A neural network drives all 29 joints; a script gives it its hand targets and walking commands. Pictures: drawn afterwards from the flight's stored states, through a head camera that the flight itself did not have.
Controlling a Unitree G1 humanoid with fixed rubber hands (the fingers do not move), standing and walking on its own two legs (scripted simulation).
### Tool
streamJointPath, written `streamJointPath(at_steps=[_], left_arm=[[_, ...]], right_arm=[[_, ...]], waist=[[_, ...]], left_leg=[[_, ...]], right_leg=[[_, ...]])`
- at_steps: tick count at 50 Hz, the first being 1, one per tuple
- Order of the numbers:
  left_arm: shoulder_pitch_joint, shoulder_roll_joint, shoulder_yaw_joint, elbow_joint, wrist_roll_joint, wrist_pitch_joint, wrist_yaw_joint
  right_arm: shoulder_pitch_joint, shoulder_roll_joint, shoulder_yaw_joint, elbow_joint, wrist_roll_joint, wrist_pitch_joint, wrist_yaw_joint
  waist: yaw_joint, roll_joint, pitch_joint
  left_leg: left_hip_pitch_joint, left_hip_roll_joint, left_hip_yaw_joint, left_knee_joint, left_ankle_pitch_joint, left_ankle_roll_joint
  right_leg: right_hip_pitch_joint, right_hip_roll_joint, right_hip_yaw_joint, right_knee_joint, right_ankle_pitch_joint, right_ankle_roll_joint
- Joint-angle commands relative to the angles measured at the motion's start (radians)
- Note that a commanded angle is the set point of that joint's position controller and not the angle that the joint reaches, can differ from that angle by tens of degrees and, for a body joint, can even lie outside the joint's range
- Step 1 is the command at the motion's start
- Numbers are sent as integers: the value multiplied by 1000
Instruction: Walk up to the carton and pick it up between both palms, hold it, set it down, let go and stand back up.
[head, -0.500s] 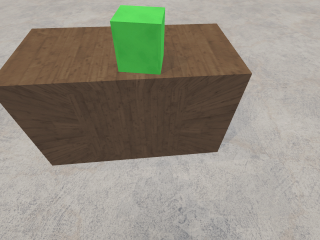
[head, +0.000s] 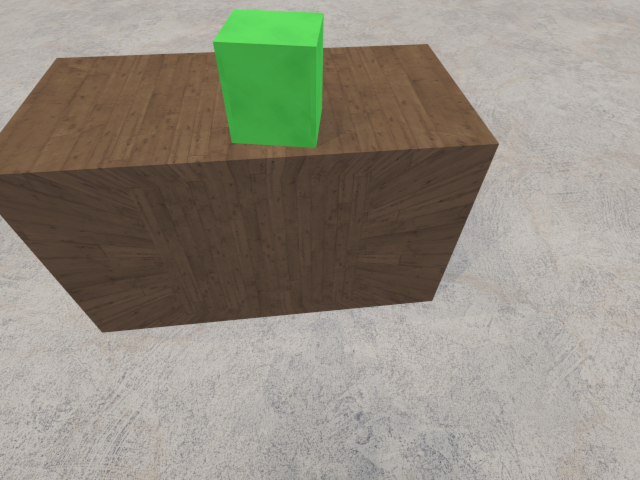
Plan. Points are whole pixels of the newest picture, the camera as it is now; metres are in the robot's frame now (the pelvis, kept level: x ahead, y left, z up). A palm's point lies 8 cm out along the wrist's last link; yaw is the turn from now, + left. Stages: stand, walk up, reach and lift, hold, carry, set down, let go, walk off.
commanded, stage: stand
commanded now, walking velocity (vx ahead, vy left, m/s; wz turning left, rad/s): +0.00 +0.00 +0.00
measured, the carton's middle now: (276, 80) +0.90 +0.13 +0.05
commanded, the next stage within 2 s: walk up in 1.16 s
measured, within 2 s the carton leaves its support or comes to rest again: neither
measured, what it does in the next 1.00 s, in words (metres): stands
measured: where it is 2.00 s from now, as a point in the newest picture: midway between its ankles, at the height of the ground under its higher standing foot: outside the picture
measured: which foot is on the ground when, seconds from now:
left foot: down 0.00-1.00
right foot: down 0.00-1.00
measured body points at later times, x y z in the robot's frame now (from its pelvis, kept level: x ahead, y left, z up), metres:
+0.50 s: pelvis +0.00 +0.00 +0.00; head +0.01 +0.00 +0.45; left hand +0.07 +0.26 -0.13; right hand +0.05 -0.27 -0.13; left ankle +0.00 +0.11 -0.74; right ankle +0.02 -0.13 -0.74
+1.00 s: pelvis +0.00 +0.00 +0.00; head +0.01 +0.00 +0.45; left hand +0.07 +0.26 -0.13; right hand +0.04 -0.27 -0.13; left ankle +0.00 +0.12 -0.74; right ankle +0.02 -0.13 -0.74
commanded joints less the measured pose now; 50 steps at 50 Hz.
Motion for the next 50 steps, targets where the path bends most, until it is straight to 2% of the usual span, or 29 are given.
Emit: streamJointPath(at_steps=[1,50], left_arm=[[16,129,39,-66,0,-21,6],[19,126,36,3,-1,-20,13]], right_arm=[[29,-128,-42,-61,0,-20,-7],[58,-134,-38,0,2,-18,-12]], waist=[[0,-6,3],[-3,-6,8]], left_leg=[[-1,84,-107,-98,20,27],[23,98,-83,-117,28,29]], right_leg=[[-35,-78,78,-85,87,-32],[-42,-71,103,-93,123,-27]])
